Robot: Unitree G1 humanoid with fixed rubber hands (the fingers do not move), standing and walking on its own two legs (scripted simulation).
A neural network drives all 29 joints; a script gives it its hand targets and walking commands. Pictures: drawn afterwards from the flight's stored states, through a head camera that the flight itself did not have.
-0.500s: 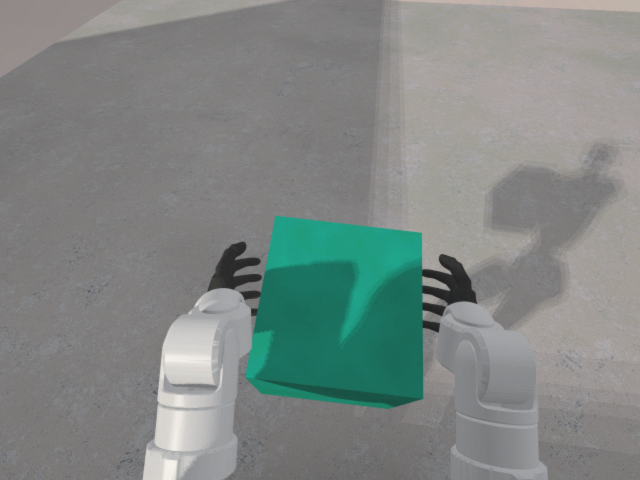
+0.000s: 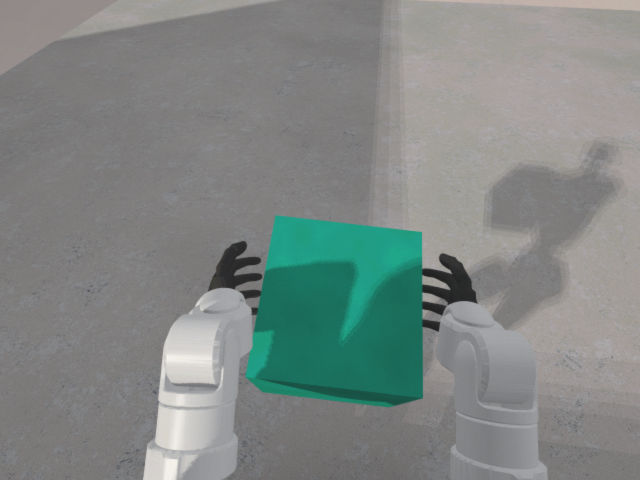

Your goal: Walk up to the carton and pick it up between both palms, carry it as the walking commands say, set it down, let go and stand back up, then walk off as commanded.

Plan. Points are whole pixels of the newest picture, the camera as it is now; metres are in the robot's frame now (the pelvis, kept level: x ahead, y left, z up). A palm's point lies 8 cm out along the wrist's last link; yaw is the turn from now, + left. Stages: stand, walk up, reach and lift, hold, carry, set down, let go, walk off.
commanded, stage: carry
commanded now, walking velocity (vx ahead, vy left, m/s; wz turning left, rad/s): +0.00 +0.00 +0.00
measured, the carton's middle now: (336, 318) +0.32 +0.00 +0.02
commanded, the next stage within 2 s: none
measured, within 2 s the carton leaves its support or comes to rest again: neither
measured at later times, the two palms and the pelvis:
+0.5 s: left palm (232, 308) +0.28 +0.12 +0.10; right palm (462, 323) +0.28 -0.14 +0.09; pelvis -0.01 -0.01 +0.00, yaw +0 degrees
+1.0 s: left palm (236, 314) +0.29 +0.12 +0.07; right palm (455, 326) +0.29 -0.14 +0.06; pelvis +0.00 -0.01 +0.00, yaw +0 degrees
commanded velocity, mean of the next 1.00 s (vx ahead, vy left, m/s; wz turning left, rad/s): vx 0.00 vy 0.00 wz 0.00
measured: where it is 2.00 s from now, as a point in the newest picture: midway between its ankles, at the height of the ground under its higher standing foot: outside the picture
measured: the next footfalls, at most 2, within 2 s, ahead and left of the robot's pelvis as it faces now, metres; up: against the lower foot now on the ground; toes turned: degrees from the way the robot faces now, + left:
none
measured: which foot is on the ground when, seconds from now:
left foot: down 0.00-1.00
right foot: down 0.00-1.00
